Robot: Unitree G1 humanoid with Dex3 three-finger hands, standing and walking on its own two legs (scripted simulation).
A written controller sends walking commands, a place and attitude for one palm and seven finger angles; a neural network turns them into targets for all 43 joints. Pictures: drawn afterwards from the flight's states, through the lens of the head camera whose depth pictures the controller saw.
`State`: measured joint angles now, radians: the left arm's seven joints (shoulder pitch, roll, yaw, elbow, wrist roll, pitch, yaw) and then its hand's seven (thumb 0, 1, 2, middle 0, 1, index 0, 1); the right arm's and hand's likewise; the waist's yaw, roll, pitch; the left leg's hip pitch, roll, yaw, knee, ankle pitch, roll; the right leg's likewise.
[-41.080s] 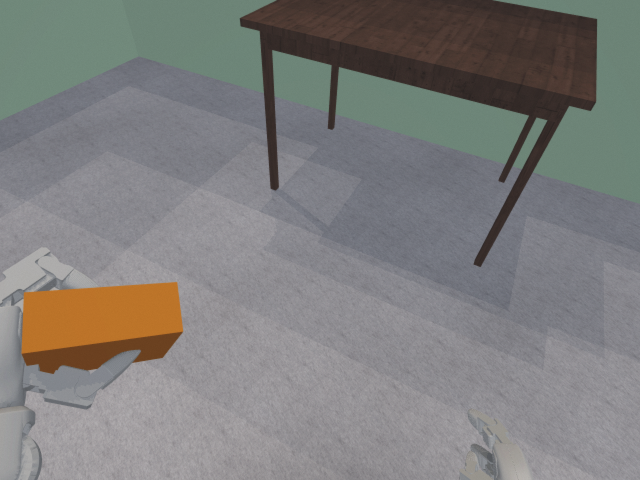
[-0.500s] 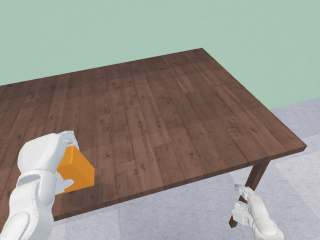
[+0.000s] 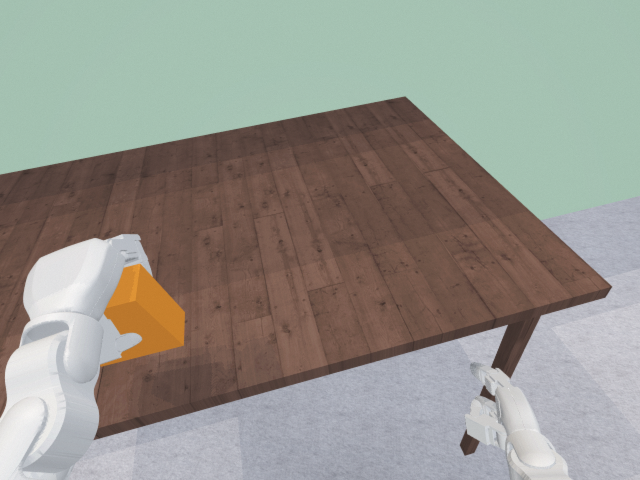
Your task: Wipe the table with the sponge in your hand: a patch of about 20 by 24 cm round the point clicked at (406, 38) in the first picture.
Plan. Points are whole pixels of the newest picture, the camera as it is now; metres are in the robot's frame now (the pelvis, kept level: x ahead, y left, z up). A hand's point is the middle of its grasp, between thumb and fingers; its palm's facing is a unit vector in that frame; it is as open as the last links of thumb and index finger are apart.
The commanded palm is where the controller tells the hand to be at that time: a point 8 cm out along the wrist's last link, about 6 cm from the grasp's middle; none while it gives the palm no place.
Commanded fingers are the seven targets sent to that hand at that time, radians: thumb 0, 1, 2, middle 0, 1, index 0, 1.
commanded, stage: lift the sponge slowly off the table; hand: left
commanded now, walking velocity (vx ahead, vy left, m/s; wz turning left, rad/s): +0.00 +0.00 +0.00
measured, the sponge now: (128, 325) +0.23 +0.28 +0.11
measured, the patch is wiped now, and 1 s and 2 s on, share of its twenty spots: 1.00 1.00 1.00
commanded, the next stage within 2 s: bring the sponge back beside the body in 0.56 s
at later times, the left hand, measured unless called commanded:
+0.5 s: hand (110, 267) +0.25 +0.27 +0.20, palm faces +0.26 -0.14 -0.96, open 8.9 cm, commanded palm +0.20 +0.27 +0.26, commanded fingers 0.00 0.10 1.30 -1.20 -1.60 -1.20 -1.60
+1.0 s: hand (99, 285) +0.23 +0.28 +0.18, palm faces +0.24 -0.16 -0.96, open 8.9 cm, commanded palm +0.18 +0.28 +0.25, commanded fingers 0.00 0.10 1.30 -1.20 -1.60 -1.20 -1.60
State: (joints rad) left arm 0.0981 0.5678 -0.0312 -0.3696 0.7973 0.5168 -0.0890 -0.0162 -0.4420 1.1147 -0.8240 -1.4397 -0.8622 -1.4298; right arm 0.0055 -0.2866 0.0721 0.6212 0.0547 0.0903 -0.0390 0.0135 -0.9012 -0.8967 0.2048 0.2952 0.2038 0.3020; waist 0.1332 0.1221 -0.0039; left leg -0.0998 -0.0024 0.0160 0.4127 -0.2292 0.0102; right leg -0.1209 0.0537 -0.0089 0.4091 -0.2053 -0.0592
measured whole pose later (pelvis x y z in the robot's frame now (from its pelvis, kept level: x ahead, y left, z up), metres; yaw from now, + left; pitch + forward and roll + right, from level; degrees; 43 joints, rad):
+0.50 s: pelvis +0.00 +0.00 +0.00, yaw +0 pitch -4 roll +0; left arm -0.02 0.59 -0.02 -0.39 0.76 0.55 -0.11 -0.02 -0.44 1.11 -0.83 -1.44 -0.86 -1.43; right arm 0.00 -0.28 0.08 0.61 0.07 0.10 -0.04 0.01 -0.90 -0.90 0.20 0.30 0.20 0.30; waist 0.14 0.12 0.00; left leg -0.11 -0.01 0.02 0.40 -0.22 0.02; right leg -0.14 0.05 0.00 0.41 -0.20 -0.05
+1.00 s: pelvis +0.00 +0.01 +0.00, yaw +0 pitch -4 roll +0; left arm 0.10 0.60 0.02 -0.47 0.74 0.57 -0.11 -0.02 -0.44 1.11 -0.82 -1.44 -0.86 -1.43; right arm 0.01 -0.29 0.08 0.59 0.07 0.11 -0.03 0.01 -0.90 -0.90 0.20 0.30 0.22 0.31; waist 0.14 0.12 -0.01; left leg -0.12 -0.01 0.02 0.43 -0.24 0.02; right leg -0.14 0.05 0.00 0.43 -0.21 -0.05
